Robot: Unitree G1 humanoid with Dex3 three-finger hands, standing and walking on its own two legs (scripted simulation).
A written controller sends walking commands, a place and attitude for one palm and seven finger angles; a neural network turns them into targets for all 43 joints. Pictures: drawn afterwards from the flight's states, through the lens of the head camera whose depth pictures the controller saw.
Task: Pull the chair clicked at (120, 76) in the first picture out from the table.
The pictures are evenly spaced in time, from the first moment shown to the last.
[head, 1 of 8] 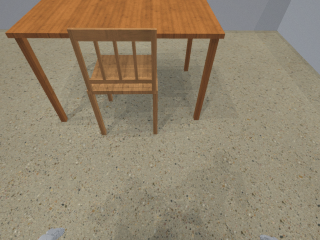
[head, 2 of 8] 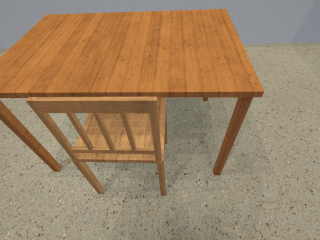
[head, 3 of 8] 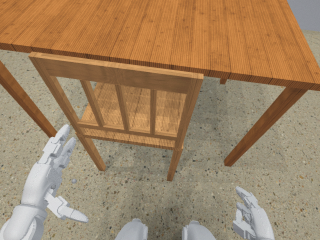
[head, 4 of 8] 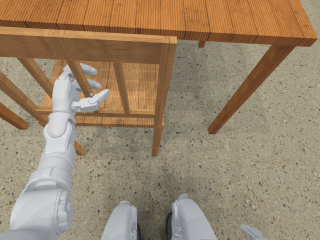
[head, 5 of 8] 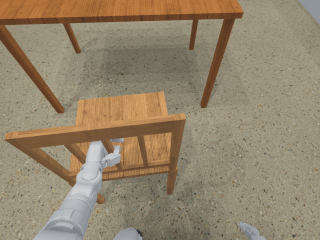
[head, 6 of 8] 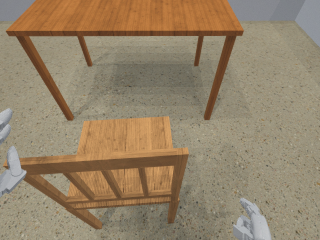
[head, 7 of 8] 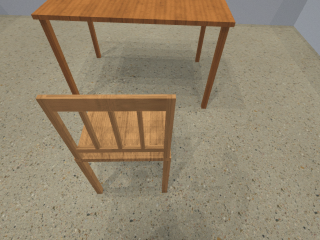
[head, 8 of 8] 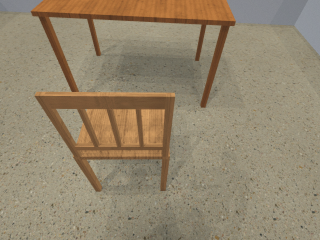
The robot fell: no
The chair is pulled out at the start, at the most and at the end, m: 0.00 0.63 0.62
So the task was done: yes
